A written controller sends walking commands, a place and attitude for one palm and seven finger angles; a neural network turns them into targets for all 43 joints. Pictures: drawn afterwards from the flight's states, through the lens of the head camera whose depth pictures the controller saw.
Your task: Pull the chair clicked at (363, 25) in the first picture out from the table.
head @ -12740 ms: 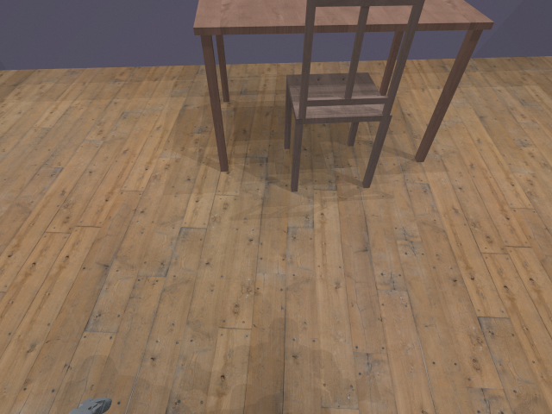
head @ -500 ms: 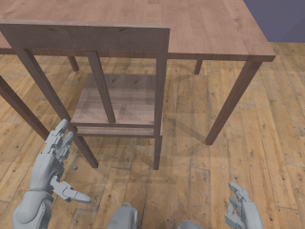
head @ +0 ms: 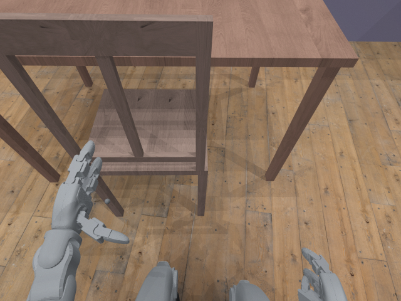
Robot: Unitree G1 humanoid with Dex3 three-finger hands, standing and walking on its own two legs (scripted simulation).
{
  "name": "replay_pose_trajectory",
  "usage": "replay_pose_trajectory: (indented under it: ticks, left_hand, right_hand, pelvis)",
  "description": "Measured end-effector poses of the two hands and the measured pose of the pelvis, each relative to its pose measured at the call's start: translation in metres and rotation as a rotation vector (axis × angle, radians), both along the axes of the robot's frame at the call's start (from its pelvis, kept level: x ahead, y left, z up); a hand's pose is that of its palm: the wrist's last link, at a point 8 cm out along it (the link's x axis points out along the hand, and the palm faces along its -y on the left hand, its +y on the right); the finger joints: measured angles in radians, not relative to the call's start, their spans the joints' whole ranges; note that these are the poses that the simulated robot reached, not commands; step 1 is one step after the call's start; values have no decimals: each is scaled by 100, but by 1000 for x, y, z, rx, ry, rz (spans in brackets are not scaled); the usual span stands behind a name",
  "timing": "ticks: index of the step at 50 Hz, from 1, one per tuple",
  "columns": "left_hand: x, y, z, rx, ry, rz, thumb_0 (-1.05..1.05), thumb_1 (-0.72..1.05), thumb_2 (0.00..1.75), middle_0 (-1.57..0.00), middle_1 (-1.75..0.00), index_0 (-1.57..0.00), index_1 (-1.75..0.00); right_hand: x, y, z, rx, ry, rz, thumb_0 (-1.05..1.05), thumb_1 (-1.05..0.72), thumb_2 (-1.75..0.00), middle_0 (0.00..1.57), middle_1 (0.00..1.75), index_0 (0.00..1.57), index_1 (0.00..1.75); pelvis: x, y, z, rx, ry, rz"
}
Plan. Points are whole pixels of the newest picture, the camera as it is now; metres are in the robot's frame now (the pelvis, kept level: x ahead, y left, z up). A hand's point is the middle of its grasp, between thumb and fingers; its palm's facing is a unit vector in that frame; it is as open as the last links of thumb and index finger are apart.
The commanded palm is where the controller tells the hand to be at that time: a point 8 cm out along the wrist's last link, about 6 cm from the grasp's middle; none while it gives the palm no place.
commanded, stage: aim the fingers beside a spindle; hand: left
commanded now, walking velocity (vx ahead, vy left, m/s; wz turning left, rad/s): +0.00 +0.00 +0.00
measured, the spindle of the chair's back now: (125, 116) +0.51 +0.20 +0.02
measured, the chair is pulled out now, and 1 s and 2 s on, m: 0.00 0.00 -0.01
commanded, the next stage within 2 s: push the fingers through the gap in 1.34 s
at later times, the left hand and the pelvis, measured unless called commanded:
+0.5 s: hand (122, 183) +0.34 +0.18 +0.02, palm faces +0.00 -1.00 -0.04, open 16.9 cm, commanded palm +0.32 +0.23 +0.02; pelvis -0.01 +0.00 -0.02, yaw -1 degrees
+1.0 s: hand (130, 175) +0.37 +0.17 +0.00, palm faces +0.02 -1.00 -0.05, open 16.9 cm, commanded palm +0.34 +0.22 +0.01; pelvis -0.01 +0.00 -0.02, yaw -1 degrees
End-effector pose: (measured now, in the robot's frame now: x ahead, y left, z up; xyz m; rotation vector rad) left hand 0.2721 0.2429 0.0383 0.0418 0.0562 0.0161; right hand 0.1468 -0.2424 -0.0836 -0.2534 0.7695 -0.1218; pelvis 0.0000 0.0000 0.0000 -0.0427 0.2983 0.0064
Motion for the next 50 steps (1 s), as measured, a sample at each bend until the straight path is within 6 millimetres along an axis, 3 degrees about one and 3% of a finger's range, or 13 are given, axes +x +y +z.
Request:
replay_pose_trajectory:
  ticks: [15,38,50]
  left_hand:
    - [29,-5,-12,-7,-11,-5,-2,-50,30,-6,-8,-6,-8]
    - [74,-27,-28,-2,-23,-9,-2,-50,30,-6,-8,-6,-8]
    - [72,-21,-33,9,-15,8,-2,-50,30,-6,-8,-6,-8]
  right_hand:
    - [-9,-5,-14,-7,42,-9,2,-90,-90,20,30,20,30]
    - [-38,-11,-39,-1,167,-45,1,-90,-90,20,30,20,30]
    - [-43,-14,-44,6,208,-57,1,-90,-90,20,30,20,30]
  pelvis:
    - [-6,-2,-10,-1,26,-6]
    - [-8,-3,-23,5,74,-19]
    - [-7,-5,-25,7,83,-22]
